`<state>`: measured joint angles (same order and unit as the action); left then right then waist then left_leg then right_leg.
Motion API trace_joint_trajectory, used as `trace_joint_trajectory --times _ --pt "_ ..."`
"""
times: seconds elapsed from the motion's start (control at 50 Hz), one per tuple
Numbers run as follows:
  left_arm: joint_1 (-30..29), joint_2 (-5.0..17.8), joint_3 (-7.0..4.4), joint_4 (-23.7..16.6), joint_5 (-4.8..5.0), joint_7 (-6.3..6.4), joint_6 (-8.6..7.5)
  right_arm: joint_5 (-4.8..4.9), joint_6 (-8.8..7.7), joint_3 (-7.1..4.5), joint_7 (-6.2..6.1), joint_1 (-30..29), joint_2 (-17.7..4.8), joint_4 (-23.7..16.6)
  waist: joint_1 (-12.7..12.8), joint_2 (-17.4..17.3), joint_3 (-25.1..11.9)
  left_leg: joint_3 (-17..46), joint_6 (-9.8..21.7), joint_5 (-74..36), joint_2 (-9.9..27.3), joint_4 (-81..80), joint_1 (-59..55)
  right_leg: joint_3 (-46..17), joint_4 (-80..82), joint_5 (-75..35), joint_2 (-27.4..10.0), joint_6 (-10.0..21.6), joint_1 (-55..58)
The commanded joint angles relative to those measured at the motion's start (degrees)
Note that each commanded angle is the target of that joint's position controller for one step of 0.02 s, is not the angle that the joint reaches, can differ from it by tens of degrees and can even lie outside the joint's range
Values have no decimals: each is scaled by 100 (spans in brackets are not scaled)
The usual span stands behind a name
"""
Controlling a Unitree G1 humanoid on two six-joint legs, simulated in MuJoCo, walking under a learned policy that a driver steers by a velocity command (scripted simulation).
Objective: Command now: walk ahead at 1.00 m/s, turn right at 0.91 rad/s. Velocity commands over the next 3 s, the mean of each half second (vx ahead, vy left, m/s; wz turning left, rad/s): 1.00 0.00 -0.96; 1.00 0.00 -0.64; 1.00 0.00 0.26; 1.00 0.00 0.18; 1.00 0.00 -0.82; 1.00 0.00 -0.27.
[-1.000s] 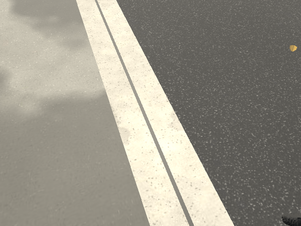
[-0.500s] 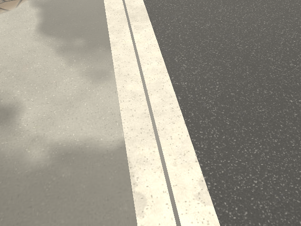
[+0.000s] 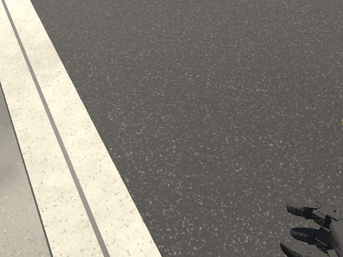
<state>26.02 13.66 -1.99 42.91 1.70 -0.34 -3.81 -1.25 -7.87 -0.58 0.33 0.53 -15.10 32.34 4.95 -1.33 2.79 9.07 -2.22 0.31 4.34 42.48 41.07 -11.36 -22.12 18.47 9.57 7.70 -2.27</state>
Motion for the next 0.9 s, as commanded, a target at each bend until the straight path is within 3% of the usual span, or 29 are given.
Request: trace_joint_trajectory --times 0.02,0.08,0.1,0.12,0.14,0.16,0.18,0.2,0.22,0.24,0.26,0.28,0.32,0.34,0.4,0.48,0.54,0.58,0.6,0.62,0.64,0.66,0.68,0.7,0.72,0.76,0.8,0.86,0.9 --pt "-159 1180 -387 -243 76 141 -63 143 -79 -194 9 -714 -441 -583 -5 564 195 -635 -186 -1389 -634 -1190 -2377 -1028 1039 -1078 -839 395 -2297" --pt "-172 1087 -438 -141 91 197 -52 350 -102 -414 -55 -521 -890 -580 -254 772 -42 -288 -93 -748 -587 -1682 -2452 -1377 297 -1830 -1020 168 -899" --pt "-284 1153 -476 -170 20 193 -14 386 -127 -549 -88 53 -1123 -469 -616 861 -449 -420 -8 -407 -658 -1553 -2981 -1353 -383 -2924 -998 50 -553" --pt "-562 1202 -474 -261 -125 146 38 448 -99 -664 -144 1124 -1269 -290 -1297 976 -1125 -592 71 -108 -556 -1264 -4052 -1120 -1585 -3802 -884 -153 -612" --pt "-867 776 -300 -496 -327 85 64 422 11 -667 -218 2713 -1355 -17 -1923 808 -2190 182 278 1123 309 -388 -6017 -924 -3533 -3027 -844 -296 -1628" --pt "733 -230 -11 -710 9 11 29 65 -8 -684 -79 2806 -1875 189 -761 -2635 -3243 3857 1411 3327 1962 -1784 -7724 -490 -5813 1589 -51 -488 -3498" --pt "461 359 13 -611 290 75 75 86 0 -635 -5 2594 -1331 107 -1012 -2591 -2809 4815 1412 5379 1994 -2540 -7348 -100 -6460 990 -702 -465 -4353" --pt "-447 880 -96 -688 171 91 104 156 55 -557 -54 2174 -874 33 -1280 -1599 -1750 3651 1173 4776 1653 -2653 -6426 227 -6399 439 -920 -441 -4576" --pt "-988 1001 -143 -795 13 83 107 104 113 -522 -59 1920 -806 150 -1214 -452 -1084 2668 1008 3467 1404 -2623 -5490 383 -6151 109 -1114 -441 -4403" --pt "-1387 955 -161 -939 -116 41 88 40 138 -517 -49 1830 -799 285 -1107 -17 -614 1943 963 2468 1210 -2634 -4717 424 -5841 -18 -1307 -413 -4203" --pt "-1365 847 -175 -1000 -42 -23 120 -17 111 -477 -66 1695 -704 404 -878 -112 -367 1414 968 1920 1104 -2721 -4174 347 -5630 -130 -1545 -398 -3959" --pt "-1379 742 -174 -1016 44 -35 186 20 91 -417 -36 1644 -473 529 -797 -170 -232 941 899 1638 944 -2839 -3977 395 -5528 -98 -1656 -350 -3896" --pt "-1350 523 -113 -1154 126 -71 307 172 68 -386 4 1576 -364 741 -598 -374 -17 457 980 1316 1054 -3013 -3672 437 -5422 -24 -1917 -346 -4156" --pt "-1453 478 -87 -1235 91 -93 328 194 69 -398 1 1548 -431 820 -545 -316 138 178 999 1053 1090 -3117 -3550 472 -5384 -210 -1954 -378 -4355" --pt "-1738 557 -67 -1337 45 -144 293 63 64 -443 -50 1344 -737 877 -450 -73 432 -824 937 374 939 -3423 -3201 613 -4756 -1259 -1929 -534 -4465" --pt "-2645 582 -56 -1516 24 -316 181 51 87 -442 -100 1823 -1005 1118 -800 333 710 -1822 594 -641 668 -3539 -3679 1339 -3160 -2376 -1615 -345 -4206" --pt "-2857 781 -156 -1610 73 -468 94 45 183 -503 -184 2115 -1458 1222 -670 -106 390 -2255 281 -4415 679 -2848 -4264 2171 -2328 -2225 -907 -76 -3096" --pt "-1764 1131 -369 -1403 150 -457 164 69 334 -583 -272 1984 -1767 1152 105 -690 -234 -2265 314 -6875 919 -1236 -4449 2352 -2444 -1413 -500 130 -1887" --pt "-396 1512 -583 -1047 154 -403 248 89 362 -609 -255 1614 -1810 974 798 -777 -828 -2120 423 -7116 985 224 -3821 2092 -2390 -1197 -466 391 -307" --pt "869 1759 -743 -610 156 -286 316 176 302 -558 -207 1234 -1569 841 1331 -138 -1085 -2113 347 -4044 406 2490 -2456 1350 -1555 -1703 -766 710 1567" --pt "636 1974 -705 -543 71 -218 346 -35 53 -220 -107 1373 -386 575 537 2072 -857 -1683 206 3059 -801 5081 -434 -133 -1666 -2321 -1262 1110 2423" --pt "10 1837 -557 -965 -172 -208 155 282 -228 -96 3 2049 -422 138 -92 2106 -2434 -127 343 3218 -837 5672 888 -3609 -118 1053 -2519 2326 3260" --pt "84 1332 -518 -983 -173 -188 56 433 -339 -197 18 1193 -1033 131 306 721 -1855 3 564 2439 -470 4940 962 -3938 867 2273 -2532 1812 2539" --pt "-191 1216 -455 -866 -186 -204 -62 498 -329 -204 -6 985 -967 81 -86 -73 -801 -105 575 2055 -284 4176 863 -3546 1102 1956 -2477 1561 1306" --pt "-630 1037 -385 -870 -186 -218 -155 354 -230 -173 -61 1144 -819 270 -428 -564 -479 -60 484 1834 15 3707 340 -2982 992 1263 -2289 1381 363" --pt "-1140 839 -292 -882 -268 -153 -191 210 13 -201 -42 1572 -789 482 -867 -221 -80 -85 260 1640 327 3115 -414 -1917 1012 590 -1803 1227 -1062" --pt "-1014 730 -239 -699 -166 -74 -202 123 142 -155 -63 1261 -633 393 -793 -79 253 -348 38 1387 502 2413 -456 -1078 1112 -75 -1557 1113 -1763" --pt "-750 803 -249 -532 -133 82 -221 6 106 4 -1 232 -302 53 -352 68 428 -680 -130 -483 403 653 -795 -103 1145 -830 -1143 883 -2245" --pt "-451 945 -284 -403 -65 81 -252 78 47 35 71 -192 -236 -5 -43 116 363 -929 -116 -1521 124 -356 -1534 85 1341 -662 -1180 744 -2342"
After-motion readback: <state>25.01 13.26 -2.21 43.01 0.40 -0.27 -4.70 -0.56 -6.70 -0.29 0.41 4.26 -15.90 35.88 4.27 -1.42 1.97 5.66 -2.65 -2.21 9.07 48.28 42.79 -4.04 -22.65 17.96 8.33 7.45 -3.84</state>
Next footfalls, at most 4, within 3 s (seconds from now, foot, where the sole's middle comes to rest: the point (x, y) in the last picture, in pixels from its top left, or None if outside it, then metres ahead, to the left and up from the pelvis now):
0.14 left None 0.39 0.16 -0.77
0.62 right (252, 208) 0.68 -0.21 -0.77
1.06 left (274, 122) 1.15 -0.35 -0.77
1.52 right None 1.28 -0.81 -0.77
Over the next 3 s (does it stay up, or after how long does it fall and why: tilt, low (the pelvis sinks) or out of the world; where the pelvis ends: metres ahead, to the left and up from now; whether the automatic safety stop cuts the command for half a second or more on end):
stays up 2.17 -1.46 -0.01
